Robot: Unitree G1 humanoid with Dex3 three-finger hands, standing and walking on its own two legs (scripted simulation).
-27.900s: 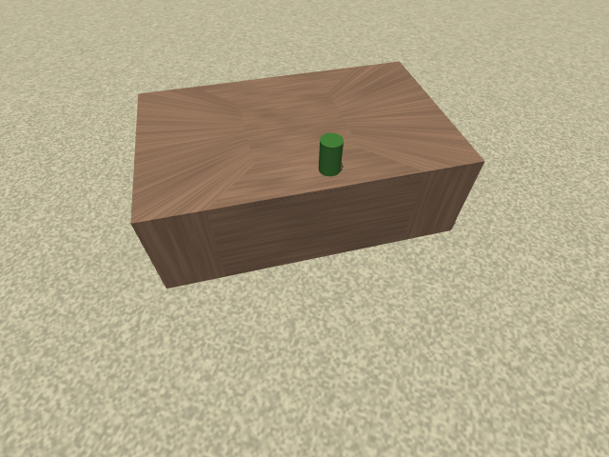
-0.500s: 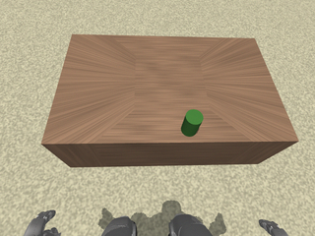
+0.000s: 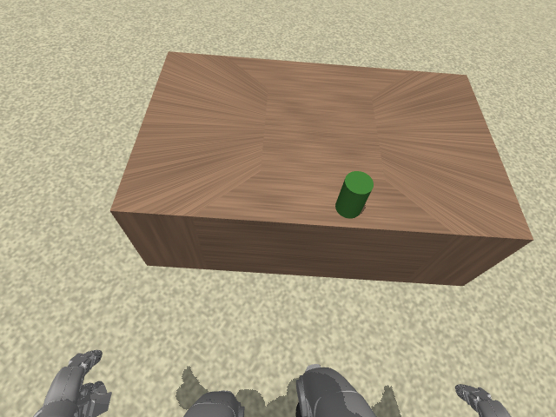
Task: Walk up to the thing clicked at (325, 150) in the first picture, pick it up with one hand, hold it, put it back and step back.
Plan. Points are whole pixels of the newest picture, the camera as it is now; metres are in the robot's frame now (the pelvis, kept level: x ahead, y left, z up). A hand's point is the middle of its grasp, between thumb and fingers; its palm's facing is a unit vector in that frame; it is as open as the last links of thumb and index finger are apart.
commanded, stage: step back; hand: right
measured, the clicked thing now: (353, 195) +0.65 -0.22 -0.31
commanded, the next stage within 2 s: none
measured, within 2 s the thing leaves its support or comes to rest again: neither
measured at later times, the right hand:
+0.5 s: hand out of the picture -0.06 -0.32 -0.14, palm faces +0.03 +0.92 -0.39, open 7.4 cm
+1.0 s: hand out of the picture -0.20 -0.33 -0.13, palm faces -0.01 +0.91 -0.42, open 7.4 cm
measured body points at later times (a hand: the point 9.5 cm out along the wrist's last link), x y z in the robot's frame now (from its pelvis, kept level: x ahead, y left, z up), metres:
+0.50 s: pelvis -0.15 -0.04 +0.01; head -0.10 -0.06 +0.45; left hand -0.06 +0.27 -0.10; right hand -0.06 -0.37 -0.12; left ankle -0.12 +0.10 -0.65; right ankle -0.15 -0.16 -0.72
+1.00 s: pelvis -0.32 -0.05 -0.01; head -0.27 -0.05 +0.44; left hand -0.21 +0.26 -0.13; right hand -0.20 -0.37 -0.10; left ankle -0.21 +0.08 -0.72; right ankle -0.38 -0.18 -0.72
